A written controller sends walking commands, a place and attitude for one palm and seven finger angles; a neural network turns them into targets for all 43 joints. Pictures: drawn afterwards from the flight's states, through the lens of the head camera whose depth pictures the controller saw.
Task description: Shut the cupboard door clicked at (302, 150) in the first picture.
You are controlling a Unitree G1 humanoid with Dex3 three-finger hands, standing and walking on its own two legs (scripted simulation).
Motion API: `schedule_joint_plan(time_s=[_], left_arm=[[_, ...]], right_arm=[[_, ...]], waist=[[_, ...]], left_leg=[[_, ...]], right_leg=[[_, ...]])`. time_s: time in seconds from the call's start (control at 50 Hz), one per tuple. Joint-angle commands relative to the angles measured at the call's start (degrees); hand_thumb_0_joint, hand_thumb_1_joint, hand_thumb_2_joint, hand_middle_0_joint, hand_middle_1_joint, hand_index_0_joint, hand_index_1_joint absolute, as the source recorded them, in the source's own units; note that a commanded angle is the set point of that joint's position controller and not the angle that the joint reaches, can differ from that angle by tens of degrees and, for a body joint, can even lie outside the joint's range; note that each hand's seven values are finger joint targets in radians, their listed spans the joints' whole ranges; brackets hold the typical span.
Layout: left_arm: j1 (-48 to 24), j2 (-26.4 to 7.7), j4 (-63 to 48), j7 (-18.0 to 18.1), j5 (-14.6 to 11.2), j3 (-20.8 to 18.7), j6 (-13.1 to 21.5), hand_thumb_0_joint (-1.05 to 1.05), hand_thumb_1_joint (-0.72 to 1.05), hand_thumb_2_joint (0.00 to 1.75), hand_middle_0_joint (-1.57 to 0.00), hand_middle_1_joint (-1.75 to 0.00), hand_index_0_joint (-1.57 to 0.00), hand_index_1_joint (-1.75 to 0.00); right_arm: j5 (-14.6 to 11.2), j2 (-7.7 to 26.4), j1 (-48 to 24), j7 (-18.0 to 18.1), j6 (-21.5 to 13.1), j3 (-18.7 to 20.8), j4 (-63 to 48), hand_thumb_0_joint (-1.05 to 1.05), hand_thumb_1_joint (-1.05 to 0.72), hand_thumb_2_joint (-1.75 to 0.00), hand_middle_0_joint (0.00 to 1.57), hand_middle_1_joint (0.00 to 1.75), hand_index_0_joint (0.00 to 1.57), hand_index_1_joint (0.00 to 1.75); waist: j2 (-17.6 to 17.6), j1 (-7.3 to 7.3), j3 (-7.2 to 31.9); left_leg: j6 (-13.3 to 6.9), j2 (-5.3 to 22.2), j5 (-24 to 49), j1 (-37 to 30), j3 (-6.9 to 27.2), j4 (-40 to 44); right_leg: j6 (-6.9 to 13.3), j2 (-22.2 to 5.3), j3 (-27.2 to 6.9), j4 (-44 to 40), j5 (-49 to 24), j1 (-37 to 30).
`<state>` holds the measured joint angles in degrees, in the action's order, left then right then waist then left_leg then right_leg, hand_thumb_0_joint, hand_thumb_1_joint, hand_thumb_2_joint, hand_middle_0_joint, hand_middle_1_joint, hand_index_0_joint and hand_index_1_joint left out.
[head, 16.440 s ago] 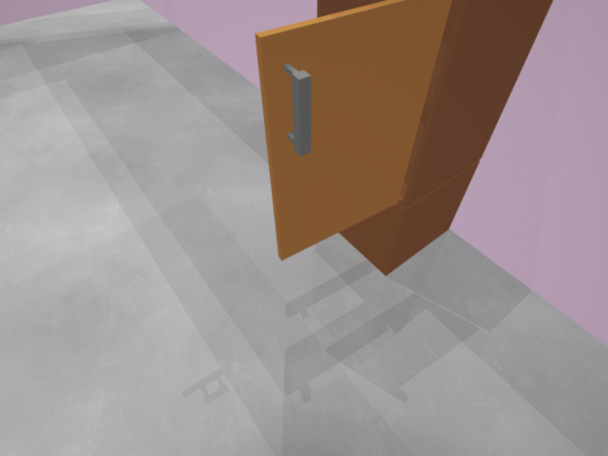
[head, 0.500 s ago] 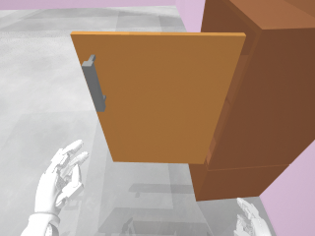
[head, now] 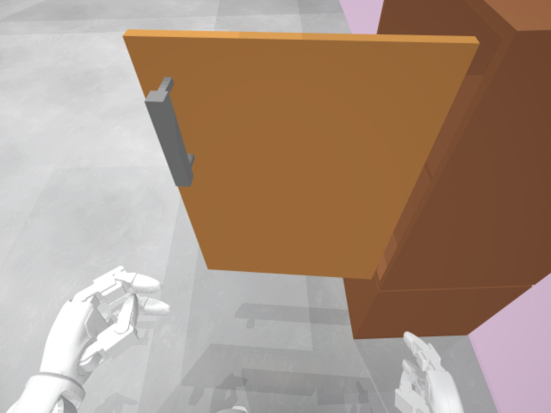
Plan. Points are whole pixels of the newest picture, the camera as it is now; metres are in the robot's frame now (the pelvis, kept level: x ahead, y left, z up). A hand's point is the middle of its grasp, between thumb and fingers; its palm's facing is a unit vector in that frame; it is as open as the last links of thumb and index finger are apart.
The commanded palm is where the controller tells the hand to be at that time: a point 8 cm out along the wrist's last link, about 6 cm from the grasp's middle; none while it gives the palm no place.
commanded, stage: raise the hand and make a fist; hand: left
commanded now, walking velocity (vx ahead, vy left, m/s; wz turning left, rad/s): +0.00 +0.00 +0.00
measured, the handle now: (176, 134) +0.46 +0.18 +0.16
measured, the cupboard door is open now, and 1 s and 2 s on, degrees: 84 84 84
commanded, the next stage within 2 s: bring the fist close to the handle in 1.12 s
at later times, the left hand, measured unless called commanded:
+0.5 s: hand (78, 289) +0.22 +0.23 +0.15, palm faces +0.03 -1.00 -0.06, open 3.1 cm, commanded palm +0.19 +0.28 +0.14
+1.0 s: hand (88, 284) +0.22 +0.21 +0.16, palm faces +0.03 -1.00 -0.05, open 3.1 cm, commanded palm +0.20 +0.26 +0.17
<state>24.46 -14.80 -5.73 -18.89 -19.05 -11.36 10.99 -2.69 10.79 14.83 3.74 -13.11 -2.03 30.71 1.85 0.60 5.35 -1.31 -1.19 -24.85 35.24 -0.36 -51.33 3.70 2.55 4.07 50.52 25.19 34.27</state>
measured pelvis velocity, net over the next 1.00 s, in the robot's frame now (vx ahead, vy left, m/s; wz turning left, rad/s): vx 0.00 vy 0.02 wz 0.01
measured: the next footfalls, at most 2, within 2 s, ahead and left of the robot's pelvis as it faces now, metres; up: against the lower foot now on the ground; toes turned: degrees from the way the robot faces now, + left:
none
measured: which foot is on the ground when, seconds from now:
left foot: down 0.00-1.00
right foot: down 0.00-1.00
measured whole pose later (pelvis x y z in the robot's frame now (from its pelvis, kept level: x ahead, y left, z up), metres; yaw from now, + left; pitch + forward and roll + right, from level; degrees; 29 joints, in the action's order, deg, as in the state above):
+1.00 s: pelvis +0.00 +0.02 +0.04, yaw +0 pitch -1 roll -1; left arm 16.5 -16.0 -14.8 -12.6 -16.6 -11.6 -5.3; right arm -3.2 14.0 14.0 4.2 -13.3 -3.7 33.7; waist 2.1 2.4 2.2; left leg -2.7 -2.4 -17.5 15.8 -0.3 -34.2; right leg 2.3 1.8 3.3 32.7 17.5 14.3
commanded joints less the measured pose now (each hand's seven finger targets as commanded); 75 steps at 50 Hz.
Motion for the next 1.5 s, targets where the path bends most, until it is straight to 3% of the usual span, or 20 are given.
schedule_joint_plan(time_s=[0.0,0.06,0.12,0.24,0.32,0.44,0.54,0.66,0.76,0.82,0.84,0.94,1.0,1.12,1.14,1.22,1.24,1.3,1.34,1.48], left_arm=[[4.2,-5.0,-17.7,5.2,-2.0,-6.6,8.5,0.0,0.9,0.9,-0.93,-1.1,-0.93,-1.1],[1.9,-3.0,-17.3,3.7,0.0,-0.2,9.9,0.0,0.9,0.9,-0.99,-1.16,-0.99,-1.16],[0.3,-3.6,-16.1,2.2,0.8,1.6,7.9,0.0,0.9,0.9,-1.04,-1.22,-1.04,-1.22],[-5.2,-10.7,-25.4,6.6,1.6,-5.4,6.0,0.0,0.9,0.9,-1.15,-1.34,-1.15,-1.34],[-5.4,-7.0,-23.7,8.5,0.8,-3.9,4.7,0.0,0.9,0.9,-1.23,-1.42,-1.23,-1.42],[-7.5,-5.9,-17.4,5.5,1.9,-0.3,-5.3,0.0,0.9,0.9,-1.3,-1.5,-1.3,-1.5],[-15.6,-11.6,-24.2,6.3,1.8,-5.7,-8.3,0.0,0.9,0.9,-1.3,-1.5,-1.3,-1.5],[-21.0,-10.0,-23.5,7.2,0.7,-5.9,-7.2,0.0,0.9,0.9,-1.3,-1.5,-1.3,-1.5],[-15.7,-6.3,-15.1,4.1,0.6,-2.3,-13.4,0.0,0.9,0.9,-1.3,-1.5,-1.3,-1.5],[-15.8,-7.9,-16.9,3.5,0.5,-3.8,-16.0,0.0,0.9,0.9,-1.3,-1.5,-1.3,-1.5],[-16.1,-10.5,-18.3,4.0,0.7,-5.9,-15.7,0.0,0.9,0.9,-1.3,-1.5,-1.3,-1.5],[-21.6,-13.2,-26.2,8.4,1.2,-9.2,-9.3,0.0,0.9,0.9,-1.3,-1.5,-1.3,-1.5],[-21.1,-9.4,-23.3,8.7,1.4,-6.1,-6.5,0.0,0.9,0.9,-1.3,-1.5,-1.3,-1.5],[-17.5,-7.8,-16.2,5.0,1.5,-2.4,-11.1,0.0,0.9,0.9,-1.3,-1.5,-1.3,-1.5],[-16.5,-9.3,-14.8,4.7,1.2,-4.0,-12.0,0.0,0.9,0.9,-1.3,-1.5,-1.3,-1.5],[-20.7,-11.7,-21.3,5.8,0.7,-7.3,-10.7,0.0,0.9,0.9,-1.3,-1.5,-1.3,-1.5],[-23.1,-14.9,-21.8,7.0,0.8,-9.8,-9.5,0.0,0.9,0.9,-1.3,-1.5,-1.3,-1.5],[-28.4,-10.8,-21.0,8.6,1.2,-6.3,-6.4,0.0,0.9,0.9,-1.3,-1.5,-1.3,-1.5],[-27.4,-10.8,-17.4,8.4,1.1,-6.2,-6.0,0.0,0.9,0.9,-1.3,-1.5,-1.3,-1.5],[-26.7,-7.0,-12.3,5.3,2.4,-0.8,-12.1,0.0,0.9,0.9,-1.3,-1.5,-1.3,-1.5]], right_arm=[[0.5,7.2,-4.0,-0.1,-4.2,3.7,-9.3,0.0,-0.9,-0.9,0.2,0.3,0.2,0.3],[0.5,8.7,-2.8,-0.6,-5.2,3.6,-8.4,0.0,-0.9,-0.9,0.2,0.3,0.2,0.3],[-0.3,10.1,-2.4,0.1,-6.0,3.8,-8.4,0.0,-0.9,-0.9,0.2,0.3,0.2,0.3],[-0.1,9.8,-3.8,1.1,-6.3,3.2,-8.6,0.0,-0.9,-0.9,0.2,0.3,0.2,0.3],[-0.3,9.2,-4.3,0.7,-6.1,2.3,-7.8,0.0,-0.9,-0.9,0.2,0.3,0.2,0.3],[-1.0,10.2,-4.5,0.7,-5.2,1.8,-7.2,0.0,-0.9,-0.9,0.2,0.3,0.2,0.3],[-0.6,9.9,-6.2,1.4,-4.4,1.1,-7.8,0.0,-0.9,-0.9,0.2,0.3,0.2,0.3],[-0.6,9.0,-7.0,1.2,-4.9,0.3,-6.0,0.0,-0.9,-0.9,0.2,0.3,0.2,0.3],[-1.5,9.8,-7.1,1.0,-4.2,0.8,-5.4,0.0,-0.9,-0.9,0.2,0.3,0.2,0.3],[-1.5,9.9,-8.2,1.1,-3.4,0.9,-6.4,0.0,-0.9,-0.9,0.2,0.3,0.2,0.3],[-1.3,10.2,-8.3,1.1,-3.2,1.2,-6.4,0.0,-0.9,-0.9,0.2,0.3,0.2,0.3],[-0.3,9.0,-8.8,1.1,-3.9,0.7,-6.6,0.0,-0.9,-0.9,0.2,0.3,0.2,0.3],[-0.5,8.7,-8.1,0.8,-4.6,0.7,-5.6,0.0,-0.9,-0.9,0.2,0.3,0.2,0.3],[-1.3,9.8,-8.3,1.2,-4.5,1.1,-5.3,0.0,-0.9,-0.9,0.2,0.3,0.2,0.3],[-1.2,10.2,-8.5,1.4,-4.4,1.2,-5.3,0.0,-0.9,-0.9,0.2,0.3,0.2,0.3],[-0.9,9.3,-9.9,1.6,-4.5,1.1,-6.6,0.0,-0.9,-0.9,0.2,0.3,0.2,0.3],[-0.7,9.6,-9.6,1.7,-4.4,1.1,-5.8,0.0,-0.9,-0.9,0.2,0.3,0.2,0.3],[-0.6,8.8,-9.0,1.5,-5.3,0.7,-4.7,0.0,-0.9,-0.9,0.2,0.3,0.2,0.3],[-0.6,9.5,-8.2,1.5,-5.7,0.9,-3.8,0.0,-0.9,-0.9,0.2,0.3,0.2,0.3],[-1.4,9.8,-8.3,1.0,-4.3,1.3,-5.2,0.0,-0.9,-0.9,0.2,0.3,0.2,0.3]], waist=[[-2.9,3.03,11.1],[0.9,0.44,7.9],[-1.2,-0.6,6.3],[2.8,1.64,12.3],[3.2,1.45,8.0],[0.7,0.78,1.4],[0.8,1.98,5.0],[3.7,1.73,4.8],[-0.6,1.74,0.7],[-1.2,2.09,0.8],[-3.2,2.36,2.0],[1.0,2.71,4.2],[2.9,1.67,2.4],[-0.1,1.24,-1.4],[-3.5,1.46,-2.3],[-2.4,2.19,3.0],[-2.7,2.1,3.1],[1.2,0.79,3.0],[-1.3,0.71,2.8],[-1.1,1.39,4.3]], left_leg=[[-0.1,0.1,20.9,-5.9,3.2,7.3],[-0.3,0.5,21.4,-8.4,3.3,7.4],[-0.4,0.8,14.8,-7.7,4.2,9.1],[0.3,1.4,16.0,-14.1,5.7,12.9],[1.8,2.2,18.5,-15.8,6.4,15.2],[1.4,2.5,17.0,-15.9,6.4,18.5],[1.1,2.1,18.0,-19.5,5.9,20.4],[1.5,1.8,19.7,-22.9,5.3,22.1],[0.8,1.5,17.5,-21.1,4.7,23.1],[0.3,1.2,16.5,-20.9,4.2,23.2],[0.1,1.2,17.2,-20.8,3.9,22.7],[0.0,0.9,16.6,-22.6,3.5,22.8],[0.0,0.8,15.3,-22.9,3.2,22.8],[-0.7,0.5,11.4,-19.3,2.4,21.7],[-0.7,0.7,11.3,-17.9,2.5,20.9],[-0.9,0.3,12.8,-19.3,2.2,20.3],[-0.8,0.5,13.0,-19.0,2.3,19.8],[-0.8,0.4,13.9,-21.4,2.3,20.4],[-0.8,0.6,14.5,-20.4,2.6,19.8],[-1.0,0.3,17.7,-20.6,1.9,19.7]], right_leg=[[-4.3,-2.9,-3.9,-6.5,-29.7,-12.6],[-3.3,-2.0,-2.1,-6.3,-24.1,-7.0],[-2.8,-1.7,-1.5,-8.7,-14.5,-5.4],[-2.0,-1.6,-0.6,-9.5,-13.5,-10.3],[-2.0,-1.1,0.9,-10.5,-14.5,-9.8],[-2.1,-1.4,0.5,-15.1,-15.4,-12.4],[-1.9,-1.5,0.0,-17.3,-16.2,-16.8],[-1.8,-1.3,0.1,-19.6,-17.3,-18.4],[-2.0,-1.7,-0.5,-22.0,-17.4,-18.8],[-2.3,-2.0,-0.9,-22.5,-17.1,-19.3],[-2.3,-2.2,-1.6,-22.8,-17.3,-20.8],[-2.2,-1.9,-2.1,-22.9,-14.6,-20.5],[-2.3,-1.8,-1.9,-23.0,-13.9,-18.9],[-3.0,-3.2,-4.9,-25.9,-9.5,-18.5],[-3.3,-3.9,-6.8,-26.7,-8.4,-19.0],[-3.8,-4.2,-7.2,-26.3,-8.3,-20.8],[-3.9,-4.5,-8.2,-26.4,-8.4,-21.3],[-3.4,-3.4,-5.6,-24.7,-11.0,-19.5],[-3.6,-3.6,-6.2,-24.3,-13.7,-20.0],[-3.9,-4.0,-5.6,-22.9,-20.4,-21.2]])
